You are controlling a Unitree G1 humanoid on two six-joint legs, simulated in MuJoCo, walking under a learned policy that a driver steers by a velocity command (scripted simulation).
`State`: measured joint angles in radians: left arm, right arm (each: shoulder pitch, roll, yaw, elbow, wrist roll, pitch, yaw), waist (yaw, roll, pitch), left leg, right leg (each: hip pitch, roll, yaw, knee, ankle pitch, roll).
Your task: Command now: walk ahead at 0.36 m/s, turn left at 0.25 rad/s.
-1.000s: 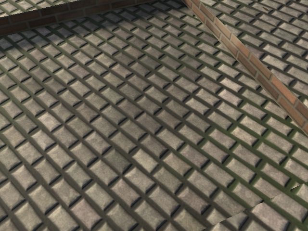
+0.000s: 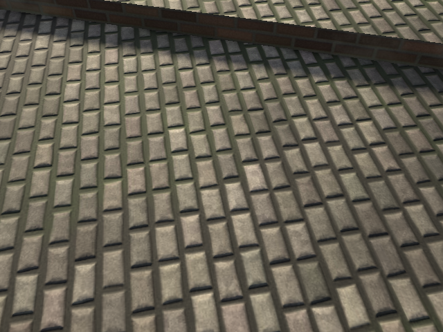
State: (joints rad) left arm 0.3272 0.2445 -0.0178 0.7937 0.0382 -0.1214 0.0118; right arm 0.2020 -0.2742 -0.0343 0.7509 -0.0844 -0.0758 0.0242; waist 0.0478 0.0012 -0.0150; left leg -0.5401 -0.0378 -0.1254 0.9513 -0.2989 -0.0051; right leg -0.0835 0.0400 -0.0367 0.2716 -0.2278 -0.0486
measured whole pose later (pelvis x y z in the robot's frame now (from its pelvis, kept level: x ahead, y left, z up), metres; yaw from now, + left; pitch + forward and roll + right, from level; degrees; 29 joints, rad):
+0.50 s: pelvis +0.23 +0.04 -0.05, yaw +2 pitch +3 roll +2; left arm 0.19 0.27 -0.01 0.73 0.13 -0.08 -0.06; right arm 0.49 -0.20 0.02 0.88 -0.10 -0.11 0.02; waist -0.06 -0.04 -0.04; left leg -0.32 -0.07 0.08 0.80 -0.53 0.07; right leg -0.73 -0.05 0.09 1.12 -0.06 -0.07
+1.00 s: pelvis +0.54 +0.02 -0.17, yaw -10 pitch +4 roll -1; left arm 0.33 0.23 0.05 0.84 -0.02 -0.04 0.01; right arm 0.11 -0.24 -0.04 0.70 -0.01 -0.10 -0.04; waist 0.04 0.03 -0.01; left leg -0.73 0.08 -0.12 0.78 -0.01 -0.08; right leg -0.26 0.16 0.12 0.44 -0.23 -0.10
